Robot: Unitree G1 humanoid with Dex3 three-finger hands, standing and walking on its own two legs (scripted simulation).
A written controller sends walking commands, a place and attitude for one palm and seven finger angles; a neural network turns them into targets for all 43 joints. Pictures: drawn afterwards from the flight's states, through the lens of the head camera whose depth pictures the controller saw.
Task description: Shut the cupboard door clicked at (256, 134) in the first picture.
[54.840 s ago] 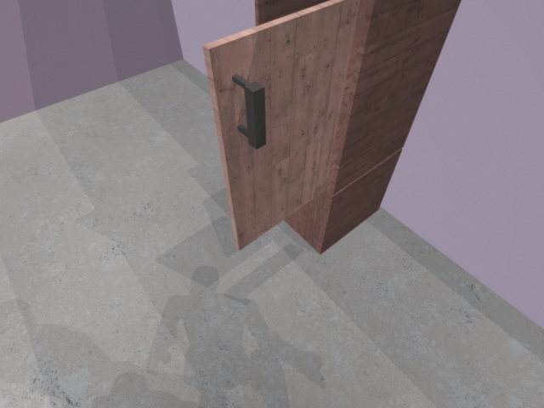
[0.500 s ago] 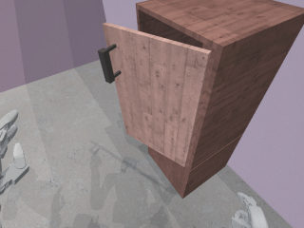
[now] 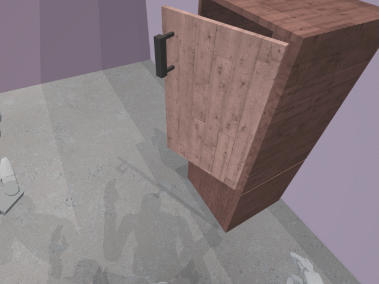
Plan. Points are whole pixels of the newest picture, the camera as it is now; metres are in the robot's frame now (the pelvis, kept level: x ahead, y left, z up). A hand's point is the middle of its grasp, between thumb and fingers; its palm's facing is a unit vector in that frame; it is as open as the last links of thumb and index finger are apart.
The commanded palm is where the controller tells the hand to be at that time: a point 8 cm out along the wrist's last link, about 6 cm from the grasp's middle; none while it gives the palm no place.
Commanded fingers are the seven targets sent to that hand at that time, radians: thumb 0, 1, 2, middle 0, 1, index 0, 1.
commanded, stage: step back with the hand held close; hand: left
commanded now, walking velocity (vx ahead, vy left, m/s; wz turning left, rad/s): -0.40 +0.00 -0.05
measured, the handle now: (166, 54) +0.71 +0.12 +0.15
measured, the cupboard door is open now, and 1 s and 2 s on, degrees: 22 22 22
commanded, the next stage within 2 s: stop stepping back and stand still in 0.46 s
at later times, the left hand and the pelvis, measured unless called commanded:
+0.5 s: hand out of the picture +0.11 +0.27 +0.19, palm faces +0.43 -0.83 -0.36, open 7.4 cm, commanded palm +0.06 +0.30 +0.20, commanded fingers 0.00 0.90 0.90 -0.20 -0.30 -0.20 -0.30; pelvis -0.10 +0.01 +0.00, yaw -5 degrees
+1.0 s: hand out of the picture +0.03 +0.30 +0.20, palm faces +0.28 -0.93 -0.25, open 7.4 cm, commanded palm -0.05 +0.35 +0.20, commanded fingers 0.00 0.90 0.90 -0.20 -0.30 -0.20 -0.30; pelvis -0.23 +0.07 +0.01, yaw -8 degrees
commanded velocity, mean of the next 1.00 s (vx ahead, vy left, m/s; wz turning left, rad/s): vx -0.09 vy -0.05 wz -0.03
